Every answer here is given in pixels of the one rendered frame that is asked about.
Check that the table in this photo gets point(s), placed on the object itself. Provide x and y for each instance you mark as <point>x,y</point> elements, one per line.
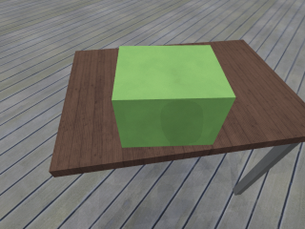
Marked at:
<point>266,113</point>

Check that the carton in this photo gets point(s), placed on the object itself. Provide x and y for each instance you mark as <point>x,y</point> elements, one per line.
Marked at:
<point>175,95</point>

